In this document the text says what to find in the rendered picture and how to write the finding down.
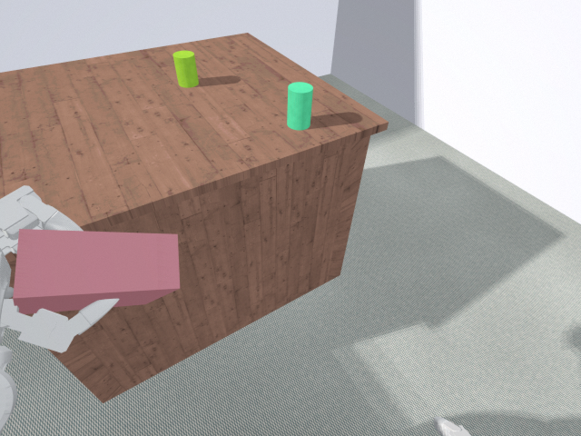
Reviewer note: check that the robot right hand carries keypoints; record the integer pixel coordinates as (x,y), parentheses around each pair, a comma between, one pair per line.
(448,428)

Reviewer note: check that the sponge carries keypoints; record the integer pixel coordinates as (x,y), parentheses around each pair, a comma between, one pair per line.
(68,270)

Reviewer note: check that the table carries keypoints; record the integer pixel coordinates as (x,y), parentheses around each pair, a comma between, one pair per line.
(262,212)

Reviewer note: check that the robot left hand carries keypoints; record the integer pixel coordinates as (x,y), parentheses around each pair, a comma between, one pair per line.
(24,209)

